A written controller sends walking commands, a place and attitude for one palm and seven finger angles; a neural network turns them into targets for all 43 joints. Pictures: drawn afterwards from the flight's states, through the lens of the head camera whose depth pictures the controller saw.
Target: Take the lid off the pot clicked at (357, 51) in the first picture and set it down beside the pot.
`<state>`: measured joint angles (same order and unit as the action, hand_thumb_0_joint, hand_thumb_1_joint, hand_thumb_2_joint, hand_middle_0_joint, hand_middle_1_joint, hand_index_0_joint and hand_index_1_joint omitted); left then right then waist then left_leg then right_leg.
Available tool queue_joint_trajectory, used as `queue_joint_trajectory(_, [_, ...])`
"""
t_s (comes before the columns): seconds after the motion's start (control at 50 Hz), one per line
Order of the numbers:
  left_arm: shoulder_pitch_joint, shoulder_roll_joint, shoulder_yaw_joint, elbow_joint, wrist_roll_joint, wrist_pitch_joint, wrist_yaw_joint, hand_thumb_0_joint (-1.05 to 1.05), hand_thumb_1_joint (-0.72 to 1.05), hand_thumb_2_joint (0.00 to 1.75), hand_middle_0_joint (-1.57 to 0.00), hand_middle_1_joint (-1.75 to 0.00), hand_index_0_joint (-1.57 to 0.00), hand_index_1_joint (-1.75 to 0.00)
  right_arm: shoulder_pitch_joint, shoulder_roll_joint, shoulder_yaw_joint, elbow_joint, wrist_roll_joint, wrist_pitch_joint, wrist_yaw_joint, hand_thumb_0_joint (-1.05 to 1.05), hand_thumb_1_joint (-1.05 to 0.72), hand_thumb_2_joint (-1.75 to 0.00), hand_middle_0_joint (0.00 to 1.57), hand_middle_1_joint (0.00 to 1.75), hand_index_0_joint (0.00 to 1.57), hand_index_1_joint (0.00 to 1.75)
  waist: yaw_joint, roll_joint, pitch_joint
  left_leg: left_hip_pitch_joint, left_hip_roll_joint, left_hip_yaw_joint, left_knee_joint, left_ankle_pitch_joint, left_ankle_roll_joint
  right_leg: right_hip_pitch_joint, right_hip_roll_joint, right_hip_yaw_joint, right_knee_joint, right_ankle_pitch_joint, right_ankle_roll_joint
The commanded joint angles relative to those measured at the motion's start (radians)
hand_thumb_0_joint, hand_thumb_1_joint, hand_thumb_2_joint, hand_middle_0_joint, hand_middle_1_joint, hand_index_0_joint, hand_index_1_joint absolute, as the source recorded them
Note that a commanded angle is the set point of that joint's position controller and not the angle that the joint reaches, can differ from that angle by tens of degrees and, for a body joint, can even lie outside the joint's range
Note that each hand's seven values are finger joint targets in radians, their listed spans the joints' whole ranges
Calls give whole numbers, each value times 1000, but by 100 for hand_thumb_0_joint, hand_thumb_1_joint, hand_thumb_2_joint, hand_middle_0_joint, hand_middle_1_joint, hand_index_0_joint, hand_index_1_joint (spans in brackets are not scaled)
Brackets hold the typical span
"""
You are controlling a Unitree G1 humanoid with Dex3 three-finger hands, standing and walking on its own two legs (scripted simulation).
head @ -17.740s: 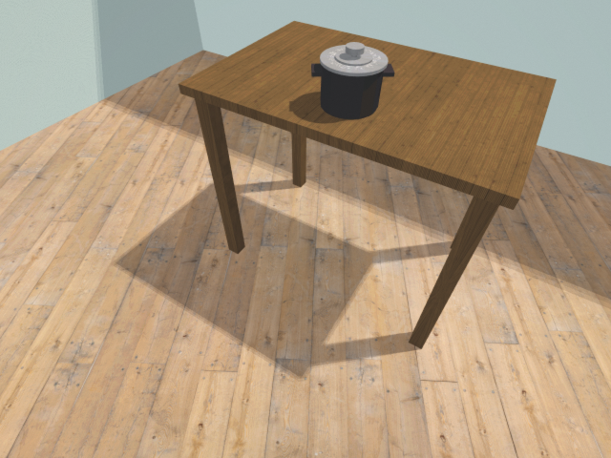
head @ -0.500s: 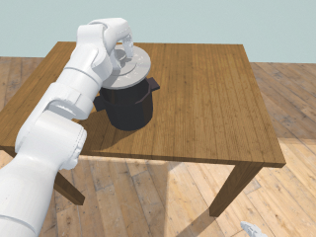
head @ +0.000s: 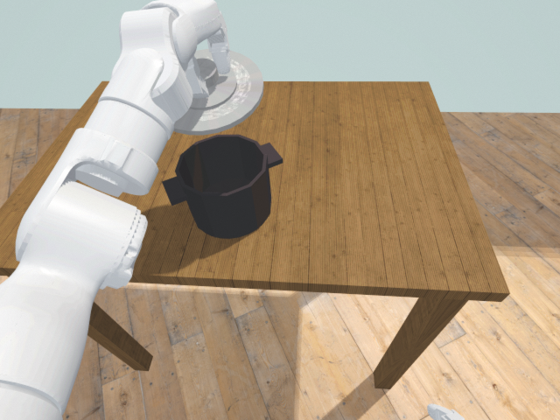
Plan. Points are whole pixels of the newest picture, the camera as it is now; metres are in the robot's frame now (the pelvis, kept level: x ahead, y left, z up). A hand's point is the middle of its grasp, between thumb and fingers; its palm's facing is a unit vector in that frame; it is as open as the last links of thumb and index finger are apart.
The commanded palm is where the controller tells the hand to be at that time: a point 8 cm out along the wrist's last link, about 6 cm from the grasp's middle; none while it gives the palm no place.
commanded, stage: lift the lid straight up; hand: left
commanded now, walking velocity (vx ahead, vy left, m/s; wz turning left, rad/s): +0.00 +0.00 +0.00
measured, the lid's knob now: (201, 73) +0.51 +0.09 +0.25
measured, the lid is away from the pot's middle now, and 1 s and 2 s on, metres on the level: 0.02 0.05 0.18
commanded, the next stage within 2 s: move the lid sideways beside the pot in 0.52 s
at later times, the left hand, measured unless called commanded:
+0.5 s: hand (191, 51) +0.48 +0.09 +0.29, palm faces -0.15 -0.05 -0.99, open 7.3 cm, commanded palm +0.47 +0.09 +0.35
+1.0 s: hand (152, 52) +0.48 +0.14 +0.29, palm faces -0.15 -0.05 -0.99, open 7.3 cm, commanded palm +0.47 +0.14 +0.35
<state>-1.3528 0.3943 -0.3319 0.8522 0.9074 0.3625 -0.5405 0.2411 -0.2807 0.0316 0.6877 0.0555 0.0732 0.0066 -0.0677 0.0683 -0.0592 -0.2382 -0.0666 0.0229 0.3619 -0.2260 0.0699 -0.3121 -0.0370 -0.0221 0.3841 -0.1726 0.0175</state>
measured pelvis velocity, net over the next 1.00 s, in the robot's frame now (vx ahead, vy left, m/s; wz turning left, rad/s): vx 0.00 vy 0.00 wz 0.00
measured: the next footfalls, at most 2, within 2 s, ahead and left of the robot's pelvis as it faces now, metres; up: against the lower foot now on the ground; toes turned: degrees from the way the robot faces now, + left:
none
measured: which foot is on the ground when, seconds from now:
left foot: down 0.00-1.00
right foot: down 0.00-1.00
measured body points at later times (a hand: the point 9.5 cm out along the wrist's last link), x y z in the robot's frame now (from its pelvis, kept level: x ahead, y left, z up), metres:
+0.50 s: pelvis -0.01 +0.00 +0.00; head +0.02 -0.03 +0.45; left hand +0.48 +0.09 +0.35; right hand +0.11 -0.25 -0.13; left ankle -0.03 +0.07 -0.74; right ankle +0.01 -0.13 -0.74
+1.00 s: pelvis +0.00 +0.00 +0.00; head +0.03 -0.02 +0.45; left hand +0.48 +0.14 +0.35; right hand +0.11 -0.26 -0.12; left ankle -0.03 +0.07 -0.74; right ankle +0.01 -0.13 -0.74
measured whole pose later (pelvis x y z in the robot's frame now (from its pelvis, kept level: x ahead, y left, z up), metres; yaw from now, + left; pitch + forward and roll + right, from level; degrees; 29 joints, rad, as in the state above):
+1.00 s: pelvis +0.00 +0.00 +0.00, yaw +0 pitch +6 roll +0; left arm -1.40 0.50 -0.31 0.87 0.94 0.35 -0.58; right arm 0.22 -0.29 0.04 0.67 0.07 0.11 -0.01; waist -0.07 0.05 -0.05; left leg -0.24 -0.06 0.02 0.36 -0.22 0.07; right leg -0.31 -0.03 -0.02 0.37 -0.16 0.01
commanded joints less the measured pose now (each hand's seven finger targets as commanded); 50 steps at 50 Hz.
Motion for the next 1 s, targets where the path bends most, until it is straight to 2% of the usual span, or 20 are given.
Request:
queue_joint_trajectory(0.0, [-674, 187, 59, -188, 36, 6, 48, 0, 73, 87, -88, -105, -86, -106, -63, -117, -41, -120, 6, -29, -2, 0, -90, -90, 20, 30, 20, 30, -15, -125, -388, 175, 23, -72, 7, 385, -12, 140, 46, -12, 14, 315, -68])
queue_joint_trajectory(0.06, [-729, 247, 100, -250, 41, 0, 59, 0, 73, 87, -88, -105, -86, -106, -71, -113, -35, -134, -2, -41, -8, 0, -90, -90, 20, 30, 20, 30, -3, -89, -485, 206, 19, -83, 17, 426, -17, 182, 40, 1, 27, 339, -71])
queue_joint_trajectory(0.08, [-762, 210, 64, -229, 45, 0, 55, 0, 73, 87, -88, -105, -86, -106, -87, -107, -33, -131, -1, -43, -10, 0, -90, -90, 20, 30, 20, 30, -11, -76, -472, 208, 18, -79, 18, 417, -17, 166, 40, -2, 26, 334, -74])
queue_joint_trajectory(0.2, [-743, 275, 117, -134, 57, 19, 57, 0, 73, 87, -88, -105, -86, -106, -89, -109, -26, -123, 0, -37, -20, 0, -90, -90, 20, 30, 20, 30, 3, -148, -437, 141, 16, -59, -6, 349, -11, 207, 33, 3, 21, 334, -71])
queue_joint_trajectory(0.24, [-691, 195, 62, -102, 32, 23, 53, 0, 73, 87, -88, -105, -86, -106, -93, -115, -29, -124, 7, -31, -18, 0, -90, -90, 20, 30, 20, 30, -10, -138, -398, 140, 16, -58, -1, 362, -12, 176, 29, -3, 10, 336, -72])
queue_joint_trajectory(0.34, [-698, 153, 33, -89, 33, 30, 51, 0, 73, 87, -88, -105, -86, -106, -100, -123, -26, -121, 8, -20, -15, 0, -90, -90, 20, 30, 20, 30, -18, -110, -373, 142, 19, -56, -4, 321, -12, 132, 32, -11, 6, 276, -72])
queue_joint_trajectory(0.46, [-807, 225, 67, -174, 57, 12, 60, 0, 73, 87, -88, -105, -86, -106, -88, -110, -23, -125, 1, -38, -22, 0, -90, -90, 20, 30, 20, 30, -15, -95, -499, 180, 18, -70, 5, 359, -16, 188, 35, 1, 19, 306, -70])
queue_joint_trajectory(0.52, [-790, 263, 93, -88, 61, 22, 58, 0, 73, 87, -88, -105, -86, -106, -76, -114, -21, -112, 7, -38, -33, 0, -90, -90, 20, 30, 20, 30, -16, -149, -433, 124, 15, -55, -13, 291, -3, 197, 34, 2, 5, 292, -67])
queue_joint_trajectory(0.56, [-803, 306, 125, -142, 59, 12, 63, 0, 73, 87, -88, -105, -86, -106, -76, -115, -22, -118, 1, -46, -32, 0, -90, -90, 20, 30, 20, 30, -1, -134, -484, 130, 13, -60, -8, 335, -7, 242, 28, 12, 17, 342, -68])
queue_joint_trajectory(0.6, [-795, 253, 89, -105, 58, 17, 56, 0, 73, 87, -88, -105, -86, -106, -74, -110, -22, -115, 1, -47, -30, 0, -90, -90, 20, 30, 20, 30, -7, -143, -457, 126, 13, -59, -7, 343, -4, 225, 29, 9, 15, 349, -68])
queue_joint_trajectory(0.62, [-747, 293, 109, -88, 79, 6, 50, 0, 73, 87, -88, -105, -86, -106, -65, -120, -27, -118, 1, -37, -29, 0, -90, -90, 20, 30, 20, 30, -5, -166, -444, 110, 17, -52, -6, 333, -3, 224, 28, 11, 12, 339, -65])
queue_joint_trajectory(0.64, [-702, 264, 87, -85, 67, -1, 50, 0, 73, 87, -88, -105, -86, -106, -64, -130, -30, -124, 3, -29, -26, 0, -90, -90, 20, 30, 20, 30, -8, -139, -434, 110, 19, -52, -5, 365, -7, 220, 25, 9, 8, 357, -70])
queue_joint_trajectory(0.68, [-696, 350, 149, -62, 96, -4, 49, 0, 73, 87, -88, -105, -86, -106, -72, -130, -26, -124, 0, -17, -27, 0, -90, -90, 20, 30, 20, 30, 5, -181, -438, 76, 19, -37, -9, 331, -3, 255, 24, 14, 17, 362, -65])
queue_joint_trajectory(0.74, [-667, 269, 83, -79, 73, -7, 41, 0, 73, 87, -88, -105, -86, -106, -69, -130, -33, -136, 8, -5, -21, 0, -90, -90, 20, 30, 20, 30, -8, -143, -408, 97, 21, -37, -3, 367, -2, 218, 24, 5, 7, 369, -66])
queue_joint_trajectory(0.8, [-710, 387, 161, -170, 93, -21, 40, 0, 73, 87, -88, -105, -86, -106, -74, -126, -31, -154, 0, -5, -23, 0, -90, -90, 20, 30, 20, 30, 10, -117, -507, 127, 20, -41, 13, 419, 4, 270, 26, 21, 25, 406, -66])
queue_joint_trajectory(0.84, [-706, 326, 106, -241, 70, -26, 32, 0, 73, 87, -88, -105, -86, -106, -78, -125, -38, -169, 8, -5, -20, 0, -90, -90, 20, 30, 20, 30, 0, -81, -512, 175, 24, -53, 22, 495, 1, 246, 27, 18, 14, 418, -67])
queue_joint_trajectory(0.86, [-734, 349, 122, -277, 79, -29, 30, 0, 73, 87, -88, -105, -86, -106, -76, -121, -37, -170, 5, -10, -19, 0, -90, -90, 20, 30, 20, 30, 5, -65, -524, 192, 25, -56, 25, 494, 0, 236, 30, 21, 17, 400, -65])
queue_joint_trajectory(0.92, [-672, 339, 112, -161, 78, -12, 16, 0, 73, 87, -88, -105, -86, -106, -73, -129, -36, -147, 14, 0, -23, 0, -90, -90, 20, 30, 20, 30, -10, -104, -412, 161, 25, -49, 18, 421, 2, 179, 38, 1, 1, 348, -66])
queue_joint_trajectory(0.94, [-634, 290, 68, -138, 56, -10, 13, 0, 73, 87, -88, -105, -86, -106, -68, -140, -38, -144, 22, 4, -21, 0, -90, -90, 20, 30, 20, 30, -23, -94, -374, 158, 26, -53, 11, 406, -2, 150, 36, -7, -11, 324, -69])
queue_joint_trajectory(0.98, [-679, 328, 94, -133, 69, -16, 13, 0, 73, 87, -88, -105, -86, -106, -77, -138, -35, -135, 20, 11, -25, 0, -90, -90, 20, 30, 20, 30, -21, -122, -371, 132, 23, -45, 4, 338, 2, 157, 39, -10, -5, 294, -66])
